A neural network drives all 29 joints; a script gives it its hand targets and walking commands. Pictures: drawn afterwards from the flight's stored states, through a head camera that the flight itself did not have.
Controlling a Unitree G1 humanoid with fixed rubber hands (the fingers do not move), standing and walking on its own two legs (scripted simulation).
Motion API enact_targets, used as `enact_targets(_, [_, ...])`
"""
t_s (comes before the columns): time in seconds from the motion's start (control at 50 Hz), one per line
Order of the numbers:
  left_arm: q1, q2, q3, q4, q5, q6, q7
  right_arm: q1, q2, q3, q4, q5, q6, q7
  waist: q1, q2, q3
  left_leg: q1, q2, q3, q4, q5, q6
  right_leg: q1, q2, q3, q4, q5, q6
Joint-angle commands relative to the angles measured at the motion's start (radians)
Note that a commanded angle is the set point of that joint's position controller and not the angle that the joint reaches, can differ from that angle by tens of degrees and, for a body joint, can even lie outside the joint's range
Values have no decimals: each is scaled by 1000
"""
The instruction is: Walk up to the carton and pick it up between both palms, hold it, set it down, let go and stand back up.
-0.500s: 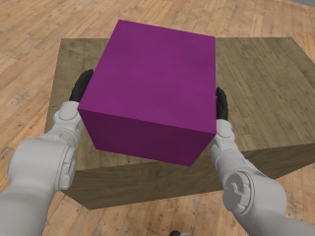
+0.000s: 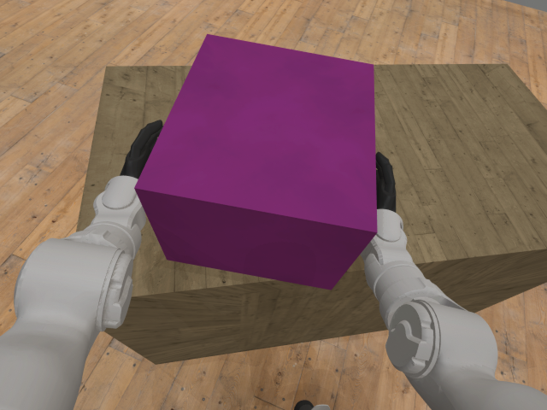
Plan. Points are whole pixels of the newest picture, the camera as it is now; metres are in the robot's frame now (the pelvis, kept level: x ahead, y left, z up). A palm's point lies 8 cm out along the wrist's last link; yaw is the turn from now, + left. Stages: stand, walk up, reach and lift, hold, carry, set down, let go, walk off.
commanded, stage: reach and lift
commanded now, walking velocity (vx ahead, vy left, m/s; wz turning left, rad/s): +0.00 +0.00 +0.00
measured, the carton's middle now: (269, 162) +0.49 -0.02 +0.04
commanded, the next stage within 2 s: none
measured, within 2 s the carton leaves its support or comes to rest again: leaves its support in 0.60 s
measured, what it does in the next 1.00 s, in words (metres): stands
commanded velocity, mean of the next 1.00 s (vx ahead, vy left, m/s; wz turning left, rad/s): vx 0.00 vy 0.00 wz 0.00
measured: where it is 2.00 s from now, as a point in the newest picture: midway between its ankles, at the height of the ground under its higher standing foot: outside the picture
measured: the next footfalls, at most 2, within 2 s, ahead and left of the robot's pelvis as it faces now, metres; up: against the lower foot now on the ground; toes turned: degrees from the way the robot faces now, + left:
none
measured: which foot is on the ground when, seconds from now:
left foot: down 0.00-1.00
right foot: down 0.00-1.00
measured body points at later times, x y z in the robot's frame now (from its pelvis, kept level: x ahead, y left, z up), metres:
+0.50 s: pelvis +0.00 +0.00 +0.00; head +0.09 +0.03 +0.44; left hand +0.47 +0.17 +0.06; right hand +0.42 -0.19 +0.04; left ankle -0.02 +0.10 -0.71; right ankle +0.03 -0.17 -0.71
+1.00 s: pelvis -0.02 -0.01 +0.00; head +0.05 +0.02 +0.45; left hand +0.46 +0.16 +0.10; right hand +0.40 -0.20 +0.07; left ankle -0.02 +0.10 -0.71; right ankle +0.03 -0.17 -0.71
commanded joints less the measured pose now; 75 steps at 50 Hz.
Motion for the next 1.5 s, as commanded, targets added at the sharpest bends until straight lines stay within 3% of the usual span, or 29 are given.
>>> enact_targets(0.0, [-572,-566,-19,-183,158,-55,-48,-582,577,270,-92,-128,-85,182,-29,113,-582,279,-17,19,-114,565,-113,484,51,-21,27,371,-52])
enact_targets(0.16, [-584,-599,-50,-207,145,-57,-42,-589,597,295,-117,-121,-84,175,-30,122,-615,304,-17,15,-105,604,-116,473,57,-23,19,381,-52])
enact_targets(0.34, [-575,-642,-93,-250,122,-79,-20,-606,614,331,-121,-105,-124,172,-15,151,-672,391,-10,13,-87,754,-134,445,76,-26,-6,426,-59])
enact_targets(0.44, [-570,-663,-117,-257,99,-88,-14,-606,635,362,-125,-94,-140,169,-23,152,-700,390,-11,13,-85,793,-134,456,83,-27,-7,461,-55])
enact_targets(0.6, [-579,-684,-167,-308,51,-80,1,-654,648,423,-183,-26,-130,169,-5,154,-750,422,-13,12,-88,822,-134,437,93,-21,-16,452,-52])
enact_targets(0.94, [-617,-759,-208,-439,-7,-25,17,-751,670,528,-411,74,-38,179,7,115,-798,422,-21,15,-137,639,-90,457,90,-2,-24,294,-47])
enact_targets(1.14, [-527,-754,-134,-430,6,69,23,-726,644,557,-451,148,93,194,23,61,-586,411,-28,33,-250,481,-54,561,74,13,-84,187,-36])
enact_targets(1.22, [-500,-741,-91,-473,20,110,10,-729,659,584,-506,186,142,186,40,23,-519,368,-42,44,-293,436,-38,668,64,32,-86,221,-28])
enact_targets(1.24, [-509,-748,-92,-485,11,114,5,-736,670,597,-524,191,153,181,31,6,-507,353,-46,40,-296,418,-34,692,60,36,-83,228,-27])
enact_targets(1.3, [-473,-728,-48,-506,43,154,-4,-704,669,608,-512,207,199,180,47,12,-394,337,-57,56,-343,386,-26,756,48,54,-94,233,-24])
enact_targets(1.38, [-485,-751,-55,-610,43,194,-13,-692,675,606,-552,208,230,176,44,27,-387,369,-63,51,-371,408,-33,779,47,53,-118,245,-21])
enact_targets(1.48, [-446,-744,-36,-690,56,247,-24,-659,716,669,-617,230,280,167,59,-16,-396,365,-84,52,-403,374,-18,861,34,64,-132,285,-9])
